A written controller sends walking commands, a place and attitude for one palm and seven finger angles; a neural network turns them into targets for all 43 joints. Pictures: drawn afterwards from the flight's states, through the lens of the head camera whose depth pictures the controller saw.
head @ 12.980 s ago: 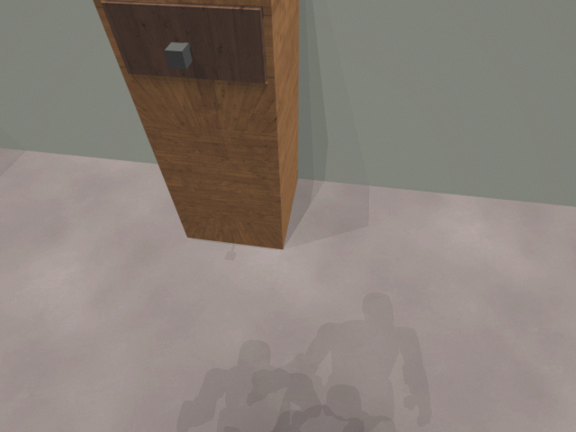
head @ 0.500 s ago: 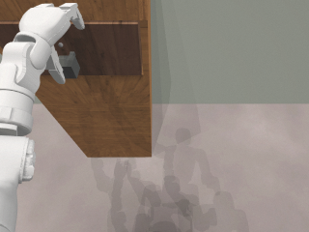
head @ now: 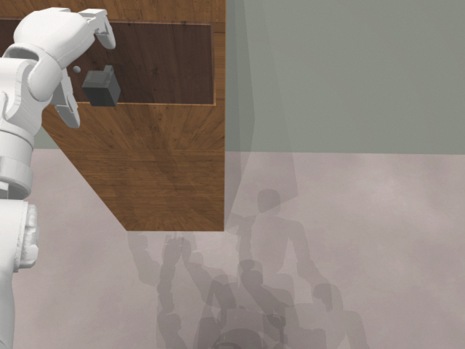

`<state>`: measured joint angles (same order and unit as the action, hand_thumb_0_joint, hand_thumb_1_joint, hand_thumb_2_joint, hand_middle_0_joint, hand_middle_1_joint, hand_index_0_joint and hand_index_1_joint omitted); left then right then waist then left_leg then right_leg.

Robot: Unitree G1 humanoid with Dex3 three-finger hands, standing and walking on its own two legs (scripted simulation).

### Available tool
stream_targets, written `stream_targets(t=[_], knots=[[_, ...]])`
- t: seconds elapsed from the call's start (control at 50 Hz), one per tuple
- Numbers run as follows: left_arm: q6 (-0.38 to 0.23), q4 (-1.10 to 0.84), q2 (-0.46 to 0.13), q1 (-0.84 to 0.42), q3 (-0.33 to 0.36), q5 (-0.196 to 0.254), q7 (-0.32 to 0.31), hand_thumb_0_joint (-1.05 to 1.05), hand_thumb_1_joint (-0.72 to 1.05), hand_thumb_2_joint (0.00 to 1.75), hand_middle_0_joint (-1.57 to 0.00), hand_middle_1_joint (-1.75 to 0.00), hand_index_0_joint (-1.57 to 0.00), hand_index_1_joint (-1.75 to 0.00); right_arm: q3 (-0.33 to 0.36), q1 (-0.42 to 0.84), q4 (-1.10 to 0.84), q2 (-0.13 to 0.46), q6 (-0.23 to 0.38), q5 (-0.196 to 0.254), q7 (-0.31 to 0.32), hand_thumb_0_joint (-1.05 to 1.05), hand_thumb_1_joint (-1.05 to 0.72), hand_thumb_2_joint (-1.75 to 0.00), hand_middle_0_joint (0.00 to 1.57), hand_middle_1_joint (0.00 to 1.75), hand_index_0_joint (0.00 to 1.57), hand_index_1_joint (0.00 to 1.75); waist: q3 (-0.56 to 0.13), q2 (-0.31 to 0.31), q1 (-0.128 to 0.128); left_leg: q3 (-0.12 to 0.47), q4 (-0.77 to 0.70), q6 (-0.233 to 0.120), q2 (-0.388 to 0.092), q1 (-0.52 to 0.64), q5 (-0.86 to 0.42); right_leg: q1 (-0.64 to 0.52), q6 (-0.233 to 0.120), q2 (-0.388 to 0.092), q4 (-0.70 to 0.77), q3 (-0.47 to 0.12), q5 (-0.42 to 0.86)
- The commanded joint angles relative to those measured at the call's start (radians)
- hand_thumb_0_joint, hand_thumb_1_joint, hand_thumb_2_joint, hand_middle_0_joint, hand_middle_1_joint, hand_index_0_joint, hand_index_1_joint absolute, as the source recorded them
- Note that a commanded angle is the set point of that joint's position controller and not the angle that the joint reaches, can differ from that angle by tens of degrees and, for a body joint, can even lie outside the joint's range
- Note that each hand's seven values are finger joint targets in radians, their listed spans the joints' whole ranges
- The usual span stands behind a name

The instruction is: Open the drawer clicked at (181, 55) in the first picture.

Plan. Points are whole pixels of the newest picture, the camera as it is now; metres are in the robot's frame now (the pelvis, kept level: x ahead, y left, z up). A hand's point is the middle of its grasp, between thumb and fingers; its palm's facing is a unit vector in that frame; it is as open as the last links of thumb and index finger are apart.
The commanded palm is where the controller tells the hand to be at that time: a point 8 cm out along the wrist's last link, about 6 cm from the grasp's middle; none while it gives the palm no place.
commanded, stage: move the hooked fingers above the handle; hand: left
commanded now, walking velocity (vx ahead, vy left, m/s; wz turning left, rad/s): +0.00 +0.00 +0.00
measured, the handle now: (105, 81) +0.56 +0.23 +0.11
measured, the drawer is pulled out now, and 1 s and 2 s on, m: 0.00 0.00 0.00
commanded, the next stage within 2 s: none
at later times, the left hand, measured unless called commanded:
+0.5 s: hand (74, 78) +0.51 +0.26 +0.15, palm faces -0.15 +0.01 -0.99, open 13.9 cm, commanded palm +0.51 +0.26 +0.22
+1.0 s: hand (74, 69) +0.51 +0.25 +0.17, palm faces -0.07 +0.00 -1.00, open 13.8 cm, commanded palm +0.50 +0.25 +0.23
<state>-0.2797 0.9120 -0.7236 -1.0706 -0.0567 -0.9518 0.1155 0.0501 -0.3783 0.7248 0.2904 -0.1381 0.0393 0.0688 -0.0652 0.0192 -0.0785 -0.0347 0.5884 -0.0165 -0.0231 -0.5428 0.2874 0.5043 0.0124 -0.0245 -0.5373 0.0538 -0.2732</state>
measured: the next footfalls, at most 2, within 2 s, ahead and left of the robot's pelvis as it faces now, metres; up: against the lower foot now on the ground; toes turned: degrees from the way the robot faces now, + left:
none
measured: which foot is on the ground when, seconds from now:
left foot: down 0.00-1.00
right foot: down 0.00-1.00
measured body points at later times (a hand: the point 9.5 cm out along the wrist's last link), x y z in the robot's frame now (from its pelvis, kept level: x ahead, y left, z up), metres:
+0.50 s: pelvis +0.00 +0.00 +0.00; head +0.09 -0.01 +0.44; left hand +0.52 +0.25 +0.21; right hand +0.00 -0.27 -0.13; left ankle -0.01 +0.11 -0.73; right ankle -0.02 -0.13 -0.73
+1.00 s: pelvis +0.01 +0.00 +0.00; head +0.08 -0.02 +0.45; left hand +0.51 +0.24 +0.23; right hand +0.04 -0.27 -0.14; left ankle -0.01 +0.11 -0.73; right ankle -0.02 -0.13 -0.73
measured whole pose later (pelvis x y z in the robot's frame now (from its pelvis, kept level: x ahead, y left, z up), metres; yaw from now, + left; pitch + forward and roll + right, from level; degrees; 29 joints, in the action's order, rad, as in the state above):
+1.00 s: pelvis +0.01 +0.00 +0.00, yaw -2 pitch +14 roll -1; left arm -0.15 0.98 -0.71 -1.02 0.00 -1.01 0.13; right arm 0.02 -0.32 0.66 0.26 -0.18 0.04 0.04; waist -0.10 0.06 -0.08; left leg -0.06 0.57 -0.02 -0.03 -0.51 0.30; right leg 0.49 0.01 -0.01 -0.53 0.02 -0.28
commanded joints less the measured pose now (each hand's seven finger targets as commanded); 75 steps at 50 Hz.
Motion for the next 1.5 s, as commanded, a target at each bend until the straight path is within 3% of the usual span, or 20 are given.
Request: stream_targets(t=[0.0,0.08,0.1,0.18,0.24,0.38,0.46,0.5,0.56,0.6,0.66,0.74,0.78,0.84,1.02,1.08,1.24,1.3,1.4,1.48], knots=[[0.105,-0.039,-0.251,-0.562,0.102,-0.010,-0.104,0.00,-0.50,0.30,-0.30,-1.20,-0.30,-1.20,0.036,-0.105,-0.048,0.162,0.028,-0.007,-0.013,0.00,-0.90,-0.90,0.20,0.30,0.20,0.30,-0.359,0.100,-0.047,0.027,-0.030,-0.006,0.022,0.266,-0.356,-0.032,-0.048,0.068,0.033,-0.016,0.202],[0.191,-0.001,-0.289,-0.538,0.115,-0.097,-0.109,0.00,-0.50,0.30,-0.30,-1.20,-0.30,-1.20,0.034,-0.099,-0.078,0.152,0.011,-0.016,-0.031,0.00,-0.90,-0.90,0.20,0.30,0.20,0.30,-0.500,0.130,-0.008,0.016,0.000,-0.003,0.015,0.291,-0.496,-0.116,-0.049,0.066,-0.008,-0.020,0.316],[0.196,0.003,-0.299,-0.516,0.134,-0.095,-0.096,0.00,-0.50,0.30,-0.30,-1.20,-0.30,-1.20,0.035,-0.101,-0.084,0.153,0.005,-0.017,-0.031,0.00,-0.90,-0.90,0.20,0.30,0.20,0.30,-0.515,0.072,-0.006,0.015,0.005,-0.010,0.017,0.281,-0.529,-0.155,-0.047,0.067,-0.007,-0.020,0.354],[0.225,0.091,-0.285,-0.448,0.099,-0.096,-0.066,0.00,-0.50,0.30,-0.30,-1.20,-0.30,-1.20,0.023,-0.069,-0.103,0.162,-0.009,0.001,-0.017,0.00,-0.90,-0.90,0.20,0.30,0.20,0.30,-0.345,-0.058,-0.027,-0.004,-0.035,-0.022,0.018,0.164,-0.317,-0.145,-0.032,0.059,0.028,-0.023,0.269],[0.212,0.106,-0.315,-0.449,0.108,-0.094,-0.042,0.00,-0.50,0.30,-0.30,-1.20,-0.30,-1.20,0.017,-0.058,-0.114,0.163,-0.008,0.009,0.001,0.00,-0.90,-0.90,0.20,0.30,0.20,0.30,-0.318,-0.085,-0.033,-0.010,-0.048,-0.027,0.020,0.144,-0.253,-0.152,-0.027,0.051,0.037,-0.033,0.238],[0.131,0.053,-0.323,-0.477,0.105,-0.098,-0.014,0.00,-0.50,0.30,-0.30,-1.20,-0.30,-1.20,0.017,-0.071,-0.132,0.153,0.011,0.009,0.017,0.00,-0.90,-0.90,0.20,0.30,0.20,0.30,-0.339,-0.019,-0.043,-0.007,-0.031,-0.028,0.019,0.158,-0.210,-0.119,-0.027,0.049,0.030,-0.046,0.197],[0.032,-0.154,-0.345,-0.565,0.144,-0.057,-0.014,0.00,-0.50,0.30,-0.30,-1.20,-0.30,-1.20,0.037,-0.099,-0.136,0.140,0.020,-0.008,0.024,0.00,-0.90,-0.90,0.20,0.30,0.20,0.30,-0.528,0.072,-0.036,0.006,0.009,-0.036,0.029,0.281,-0.355,-0.156,-0.031,0.054,0.010,-0.059,0.299],[0.000,-0.217,-0.345,-0.605,0.154,-0.039,-0.027,0.00,-0.50,0.30,-0.30,-1.20,-0.30,-1.20,0.047,-0.112,-0.117,0.143,0.021,-0.016,0.022,0.00,-0.90,-0.90,0.20,0.30,0.20,0.30,-0.544,0.102,-0.049,0.017,0.028,-0.033,0.027,0.326,-0.431,-0.122,-0.035,0.062,0.005,-0.052,0.325],[-0.004,-0.241,-0.354,-0.571,0.192,-0.023,-0.063,0.00,-0.50,0.30,-0.30,-1.20,-0.30,-1.20,0.054,-0.120,-0.101,0.140,0.016,-0.021,0.009,0.00,-0.90,-0.90,0.20,0.30,0.20,0.30,-0.561,0.169,-0.030,0.026,0.043,-0.021,0.024,0.379,-0.536,-0.090,-0.039,0.070,-0.005,-0.038,0.335],[0.023,-0.193,-0.360,-0.556,0.204,-0.016,-0.085,0.00,-0.50,0.30,-0.30,-1.20,-0.30,-1.20,0.052,-0.121,-0.082,0.146,0.010,-0.022,-0.001,0.00,-0.90,-0.90,0.20,0.30,0.20,0.30,-0.522,0.156,-0.027,0.029,0.040,-0.014,0.021,0.343,-0.556,-0.091,-0.042,0.072,-0.006,-0.028,0.343],[0.110,-0.084,-0.272,-0.511,0.127,-0.030,-0.101,0.00,-0.50,0.30,-0.30,-1.20,-0.30,-1.20,0.047,-0.106,-0.067,0.147,0.000,-0.016,-0.024,0.00,-0.90,-0.90,0.20,0.30,0.20,0.30,-0.426,0.145,-0.029,0.021,0.021,-0.007,0.012,0.293,-0.515,-0.058,-0.041,0.072,-0.002,-0.015,0.313],[0.159,-0.106,-0.283,-0.503,0.130,-0.052,-0.083,0.00,-0.50,0.30,-0.30,-1.20,-0.30,-1.20,0.047,-0.096,-0.083,0.150,-0.015,-0.015,-0.034,0.00,-0.90,-0.90,0.20,0.30,0.20,0.30,-0.483,0.099,-0.010,0.014,0.016,-0.015,0.014,0.296,-0.543,-0.135,-0.039,0.070,0.000,-0.023,0.369],[0.174,-0.066,-0.313,-0.444,0.151,-0.066,-0.073,0.00,-0.50,0.30,-0.30,-1.20,-0.30,-1.20,0.038,-0.079,-0.094,0.150,-0.023,-0.011,-0.029,0.00,-0.90,-0.90,0.20,0.30,0.20,0.30,-0.455,0.060,-0.002,0.007,0.001,-0.020,0.019,0.253,-0.491,-0.174,-0.039,0.066,0.004,-0.024,0.369],[0.168,-0.068,-0.310,-0.410,0.148,-0.057,-0.048,0.00,-0.50,0.30,-0.30,-1.20,-0.30,-1.20,0.035,-0.058,-0.110,0.151,-0.031,-0.005,-0.017,0.00,-0.90,-0.90,0.20,0.30,0.20,0.30,-0.436,0.000,-0.002,0.002,-0.017,-0.027,0.019,0.240,-0.460,-0.207,-0.034,0.060,0.011,-0.027,0.380],[0.068,-0.216,-0.310,-0.449,0.168,-0.022,-0.028,0.00,-0.50,0.30,-0.30,-1.20,-0.30,-1.20,0.043,-0.033,-0.130,0.138,-0.019,-0.008,0.001,0.00,-0.90,-0.90,0.20,0.30,0.20,0.30,-0.448,0.049,-0.004,0.006,-0.019,-0.032,0.026,0.316,-0.448,-0.191,-0.034,0.056,0.026,-0.039,0.354],[0.075,-0.188,-0.261,-0.463,0.131,-0.014,-0.042,0.00,-0.50,0.30,-0.30,-1.20,-0.30,-1.20,0.040,-0.029,-0.117,0.135,-0.013,-0.009,-0.005,0.00,-0.90,-0.90,0.20,0.30,0.20,0.30,-0.396,0.058,-0.017,0.011,-0.017,-0.026,0.026,0.311,-0.429,-0.142,-0.035,0.058,0.028,-0.030,0.318],[0.127,-0.072,-0.324,-0.447,0.150,-0.046,-0.045,0.00,-0.50,0.30,-0.30,-1.20,-0.30,-1.20,0.031,-0.031,-0.110,0.148,-0.014,-0.004,-0.003,0.00,-0.90,-0.90,0.20,0.30,0.20,0.30,-0.402,0.018,-0.013,-0.002,-0.018,-0.025,0.032,0.233,-0.382,-0.195,-0.032,0.050,0.022,-0.038,0.343],[0.109,-0.132,-0.252,-0.484,0.091,-0.042,-0.022,0.00,-0.50,0.30,-0.30,-1.20,-0.30,-1.20,0.040,-0.036,-0.114,0.144,-0.010,-0.006,-0.004,0.00,-0.90,-0.90,0.20,0.30,0.20,0.30,-0.444,0.040,-0.026,0.000,-0.007,-0.029,0.032,0.284,-0.424,-0.190,-0.035,0.051,0.026,-0.044,0.363],[0.063,-0.209,-0.235,-0.460,0.100,-0.006,0.011,0.00,-0.50,0.30,-0.30,-1.20,-0.30,-1.20,0.049,-0.044,-0.117,0.141,-0.018,-0.009,-0.002,0.00,-0.90,-0.90,0.20,0.30,0.20,0.30,-0.467,0.063,-0.019,0.010,0.002,-0.031,0.030,0.343,-0.524,-0.178,-0.037,0.058,0.025,-0.041,0.395],[0.061,-0.181,-0.314,-0.457,0.174,0.002,-0.016,0.00,-0.50,0.30,-0.30,-1.20,-0.30,-1.20,0.046,-0.044,-0.105,0.147,-0.018,-0.011,-0.003,0.00,-0.90,-0.90,0.20,0.30,0.20,0.30,-0.412,0.071,-0.006,0.011,-0.010,-0.025,0.027,0.304,-0.471,-0.156,-0.040,0.061,0.023,-0.034,0.349]])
